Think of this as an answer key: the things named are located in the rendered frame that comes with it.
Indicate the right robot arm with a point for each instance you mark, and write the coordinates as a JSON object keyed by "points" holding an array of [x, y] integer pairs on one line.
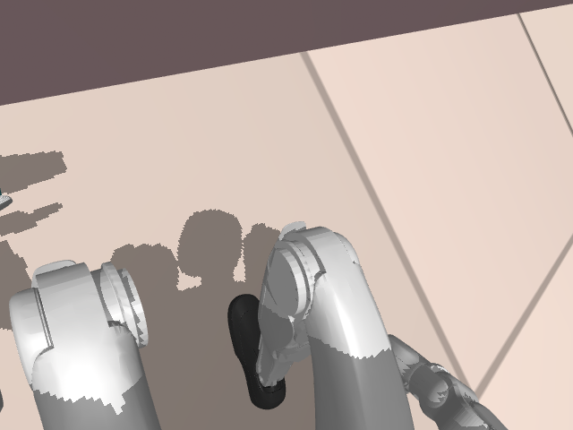
{"points": [[448, 402]]}

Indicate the right robot foot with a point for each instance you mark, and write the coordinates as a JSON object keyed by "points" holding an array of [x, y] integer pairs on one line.
{"points": [[245, 334]]}

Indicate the right robot hand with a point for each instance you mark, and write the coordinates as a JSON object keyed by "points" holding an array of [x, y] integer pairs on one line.
{"points": [[407, 358]]}

